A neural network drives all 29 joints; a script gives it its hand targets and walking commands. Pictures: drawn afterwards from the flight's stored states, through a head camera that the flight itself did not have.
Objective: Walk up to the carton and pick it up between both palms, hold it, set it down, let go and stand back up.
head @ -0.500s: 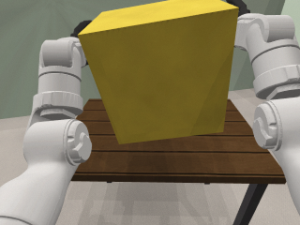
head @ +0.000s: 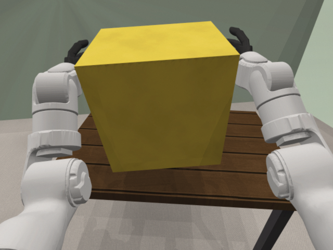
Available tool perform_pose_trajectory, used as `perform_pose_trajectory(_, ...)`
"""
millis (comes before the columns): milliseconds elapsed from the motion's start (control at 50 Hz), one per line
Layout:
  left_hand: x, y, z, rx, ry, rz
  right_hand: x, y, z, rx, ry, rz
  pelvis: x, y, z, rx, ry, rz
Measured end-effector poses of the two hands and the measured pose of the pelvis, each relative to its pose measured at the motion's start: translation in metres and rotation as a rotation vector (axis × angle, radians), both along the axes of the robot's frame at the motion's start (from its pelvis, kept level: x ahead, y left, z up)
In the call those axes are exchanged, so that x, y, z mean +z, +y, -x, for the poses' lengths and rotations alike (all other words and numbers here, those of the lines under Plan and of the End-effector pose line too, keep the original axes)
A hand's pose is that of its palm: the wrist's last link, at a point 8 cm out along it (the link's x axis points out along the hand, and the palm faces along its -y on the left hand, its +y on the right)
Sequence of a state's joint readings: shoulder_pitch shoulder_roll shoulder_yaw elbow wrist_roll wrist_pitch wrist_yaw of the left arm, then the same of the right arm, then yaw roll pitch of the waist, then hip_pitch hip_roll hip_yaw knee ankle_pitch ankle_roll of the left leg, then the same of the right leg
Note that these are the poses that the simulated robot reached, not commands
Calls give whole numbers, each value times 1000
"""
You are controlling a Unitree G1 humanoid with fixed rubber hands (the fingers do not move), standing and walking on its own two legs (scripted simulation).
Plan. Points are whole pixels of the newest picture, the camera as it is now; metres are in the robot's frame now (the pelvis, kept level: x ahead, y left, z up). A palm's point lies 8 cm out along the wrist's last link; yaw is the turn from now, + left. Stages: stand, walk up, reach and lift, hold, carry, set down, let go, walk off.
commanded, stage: hold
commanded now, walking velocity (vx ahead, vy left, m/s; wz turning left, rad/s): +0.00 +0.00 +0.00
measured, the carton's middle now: (161, 97) +0.38 +0.01 +0.27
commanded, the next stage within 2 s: none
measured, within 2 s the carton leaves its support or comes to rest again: neither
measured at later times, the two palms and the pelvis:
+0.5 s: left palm (97, 57) +0.39 +0.15 +0.36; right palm (269, 40) +0.35 -0.19 +0.40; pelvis +0.01 +0.02 +0.00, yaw -2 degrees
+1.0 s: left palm (69, 65) +0.35 +0.20 +0.35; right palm (254, 46) +0.32 -0.15 +0.40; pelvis +0.00 +0.02 +0.00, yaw -2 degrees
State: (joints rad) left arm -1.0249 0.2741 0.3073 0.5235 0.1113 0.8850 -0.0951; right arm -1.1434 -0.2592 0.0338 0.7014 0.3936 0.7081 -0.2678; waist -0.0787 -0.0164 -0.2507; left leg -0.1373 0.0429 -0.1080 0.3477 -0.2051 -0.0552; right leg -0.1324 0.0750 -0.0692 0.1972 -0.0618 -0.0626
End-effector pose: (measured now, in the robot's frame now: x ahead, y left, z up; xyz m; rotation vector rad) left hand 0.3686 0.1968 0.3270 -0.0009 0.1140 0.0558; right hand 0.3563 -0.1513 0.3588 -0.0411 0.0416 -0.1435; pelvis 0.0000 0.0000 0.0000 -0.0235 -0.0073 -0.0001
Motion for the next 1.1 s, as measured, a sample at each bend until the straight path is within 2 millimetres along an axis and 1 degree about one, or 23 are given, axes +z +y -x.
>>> perform_pose_trajectory(60, -6, -3, 1, -28, 17, 35, 9, 0, 11, -33, 14, 15, 0, 7, 0, -9, -24, 2)
perform_pose_trajectory(120, -4, -6, 0, -56, 19, 43, 21, -2, 18, -59, 17, 14, -1, 16, 1, -24, -24, 3)
perform_pose_trajectory(160, 5, -9, 1, -65, -2, 30, 32, -4, 22, -68, -2, 9, -1, 21, 2, -30, -15, 2)
perform_pose_trajectory(220, 25, -15, 1, -71, -36, 24, 52, -8, 27, -75, -37, -6, -1, 28, 1, -39, -7, -2)
perform_pose_trajectory(280, 43, -21, 0, -79, -53, 9, 67, -14, 30, -85, -58, -15, -1, 32, -2, -47, 1, -6)
perform_pose_trajectory(320, 49, -25, -3, -89, -50, 5, 73, -19, 29, -88, -60, -19, 0, 33, -5, -50, 4, -7)
perform_pose_trajectory(360, 51, -30, -5, -96, -43, -2, 74, -24, 28, -88, -61, -17, 0, 33, -8, -52, 5, -8)
perform_pose_trajectory(400, 47, -35, -9, -104, -19, -6, 69, -31, 24, -77, -41, -40, 0, 31, -11, -51, 1, -8)
perform_pose_trajectory(480, 32, -45, -19, -102, 48, -27, 50, -41, 9, -72, 23, -43, 1, 23, -12, -46, -2, -11)
perform_pose_trajectory(560, 20, -48, -26, -75, 77, -54, 29, -45, -6, -65, 53, -16, 1, 14, -11, -41, 13, -11)
perform_pose_trajectory(600, 15, -43, -27, -56, 79, -40, 21, -41, -12, -53, 55, 8, 1, 10, -10, -43, 16, -12)
perform_pose_trajectory(660, 6, -31, -25, -28, 81, 2, 7, -30, -16, -28, 60, 23, 2, 4, -9, -48, 14, -20)
perform_pose_trajectory(720, -2, -17, -16, -4, 75, 21, -4, -18, -14, -6, 60, 29, 3, 0, -9, -45, 8, -22)
perform_pose_trajectory(780, -3, -8, -8, 10, 61, 11, -7, -9, -11, 6, 50, 6, 0, -1, -7, -19, 8, -4)
perform_pose_trajectory(820, 2, -4, -1, 17, 24, -5, -2, -5, -6, 13, 17, -4, 0, -1, -7, -8, 10, -1)
perform_pose_trajectory(880, 13, 0, 9, 7, -37, 2, 13, 0, 10, 5, -39, -5, 0, 2, -7, -8, -4, 1)
perform_pose_trajectory(980, 22, 1, 19, -45, -30, 43, 36, 4, 36, -46, -34, 11, 0, 14, 1, -25, -38, 2)
perform_pose_trajectory(1040, 29, -3, 23, -74, -34, 28, 50, 1, 48, -70, -36, 7, -1, 21, 9, -35, -47, -1)
perform_pose_trajectory(1100, 43, -13, 24, -91, -39, 0, 66, -7, 55, -88, -41, -14, -2, 27, 15, -42, -32, -9)
